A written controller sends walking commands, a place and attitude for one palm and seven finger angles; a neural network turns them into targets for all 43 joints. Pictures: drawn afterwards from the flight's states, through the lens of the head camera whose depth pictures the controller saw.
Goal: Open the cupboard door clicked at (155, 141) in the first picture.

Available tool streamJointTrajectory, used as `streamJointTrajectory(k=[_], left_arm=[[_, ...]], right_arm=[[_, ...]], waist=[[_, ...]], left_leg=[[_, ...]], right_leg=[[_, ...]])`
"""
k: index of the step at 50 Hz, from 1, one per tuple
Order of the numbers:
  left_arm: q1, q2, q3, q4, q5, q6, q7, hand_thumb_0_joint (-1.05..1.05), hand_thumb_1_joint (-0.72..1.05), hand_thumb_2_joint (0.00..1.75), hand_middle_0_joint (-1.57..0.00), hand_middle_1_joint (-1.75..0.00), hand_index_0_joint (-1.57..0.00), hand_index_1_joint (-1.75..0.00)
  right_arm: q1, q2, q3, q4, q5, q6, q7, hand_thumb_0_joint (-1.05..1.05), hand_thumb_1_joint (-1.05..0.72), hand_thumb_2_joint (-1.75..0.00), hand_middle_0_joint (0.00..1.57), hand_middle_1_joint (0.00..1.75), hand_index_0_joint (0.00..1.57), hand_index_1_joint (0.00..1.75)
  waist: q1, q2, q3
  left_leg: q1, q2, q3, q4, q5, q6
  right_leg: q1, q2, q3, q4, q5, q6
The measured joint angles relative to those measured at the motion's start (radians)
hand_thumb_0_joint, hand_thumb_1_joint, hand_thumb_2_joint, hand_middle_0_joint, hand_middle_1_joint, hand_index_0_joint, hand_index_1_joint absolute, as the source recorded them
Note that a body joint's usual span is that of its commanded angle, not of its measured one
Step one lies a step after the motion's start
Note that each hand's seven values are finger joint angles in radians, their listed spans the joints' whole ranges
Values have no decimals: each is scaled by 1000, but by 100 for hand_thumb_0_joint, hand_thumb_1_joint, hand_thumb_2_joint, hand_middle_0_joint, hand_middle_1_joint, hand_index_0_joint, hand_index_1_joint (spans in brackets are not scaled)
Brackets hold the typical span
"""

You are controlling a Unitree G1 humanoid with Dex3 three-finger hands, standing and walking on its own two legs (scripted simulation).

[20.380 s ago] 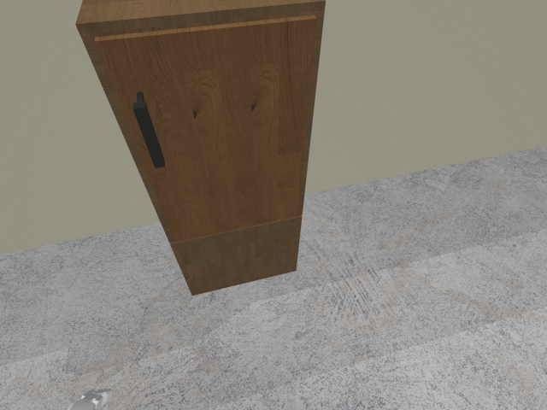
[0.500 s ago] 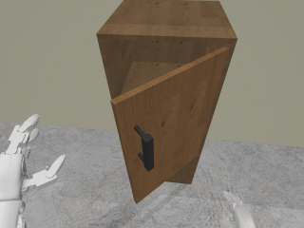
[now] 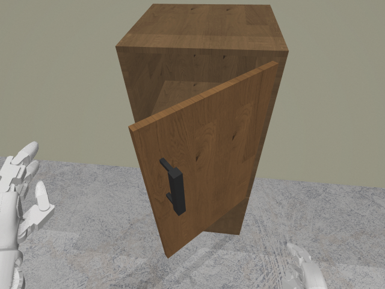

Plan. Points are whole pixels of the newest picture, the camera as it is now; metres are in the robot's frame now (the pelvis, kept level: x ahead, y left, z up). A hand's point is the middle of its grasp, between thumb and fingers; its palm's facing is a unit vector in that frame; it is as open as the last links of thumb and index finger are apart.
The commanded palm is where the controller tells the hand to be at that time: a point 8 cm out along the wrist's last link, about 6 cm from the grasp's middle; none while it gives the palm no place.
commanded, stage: step back with the hand held close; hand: left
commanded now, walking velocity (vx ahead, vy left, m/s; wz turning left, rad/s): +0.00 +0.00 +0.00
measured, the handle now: (172, 187) +0.31 +0.09 +0.05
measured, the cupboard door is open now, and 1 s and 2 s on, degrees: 45 45 45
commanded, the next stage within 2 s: stop stepping back and stand still in 1.36 s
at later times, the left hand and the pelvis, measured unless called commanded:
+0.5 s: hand (46, 223) +0.17 +0.26 +0.14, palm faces +0.31 -0.80 -0.51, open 7.4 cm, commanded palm +0.10 +0.31 +0.17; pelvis -0.04 +0.01 -0.01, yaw -1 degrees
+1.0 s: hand (5, 280) +0.08 +0.27 +0.14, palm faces +0.34 -0.80 -0.49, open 7.4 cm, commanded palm +0.01 +0.32 +0.17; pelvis -0.13 +0.02 -0.01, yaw +0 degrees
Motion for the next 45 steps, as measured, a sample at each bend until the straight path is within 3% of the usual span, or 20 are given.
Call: streamJointTrajectory(k=[8,12,17,26,34,39,43,45], left_arm=[[-8,2,11,8,-3,-16,-3,2,89,90,-21,-30,-21,-31],[4,21,51,-5,4,-54,-3,2,89,90,-21,-30,-21,-31],[52,35,48,-44,7,-70,-2,2,89,90,-21,-30,-21,-31],[116,90,71,-116,7,-76,11,2,89,90,-22,-30,-21,-31],[109,103,110,-150,30,-99,29,2,89,90,-22,-30,-21,-31],[72,78,116,-134,63,-115,32,2,89,90,-22,-30,-21,-31],[72,61,140,-136,52,-125,39,2,89,90,-21,-30,-21,-31],[59,44,131,-135,39,-128,36,2,89,90,-21,-30,-21,-31]], right_arm=[[1,0,-1,1,6,-1,0,1,-91,-90,20,30,20,30],[-8,-4,-2,-27,9,21,3,1,-91,-90,20,30,20,30],[-15,-19,-22,-52,13,47,-1,1,-91,-90,20,30,20,30],[-3,-18,-50,-72,25,79,-18,1,-91,-90,20,30,20,30],[17,-4,-34,-100,17,60,-21,1,-91,-90,20,30,20,30],[44,13,-28,-98,0,36,-18,1,-91,-90,20,30,20,30],[27,38,-14,-82,-4,16,-3,1,-91,-90,20,30,20,30],[-9,40,-9,-73,-3,6,3,1,-91,-90,20,30,20,30]], waist=[[-4,9,1],[-31,9,-8],[-54,1,-1],[-78,-37,5],[-69,-67,13],[-64,-54,-10],[-40,-71,-28],[-33,-62,0]], left_leg=[[-11,9,-3,5,7,-7],[-83,19,-11,44,3,-9],[-149,18,0,66,10,-5],[-225,2,20,116,20,14],[-274,-23,35,145,46,44],[-320,-42,7,155,68,55],[-377,-41,16,127,109,45],[-394,-24,19,109,137,37]], right_leg=[[-5,9,-3,-6,11,-8],[-60,18,-13,-3,24,-12],[-133,14,-4,28,32,-7],[-223,-5,10,102,34,9],[-289,-28,33,175,37,39],[-260,-9,85,340,-88,52],[-172,-12,95,234,-175,33],[-171,0,94,175,-169,30]])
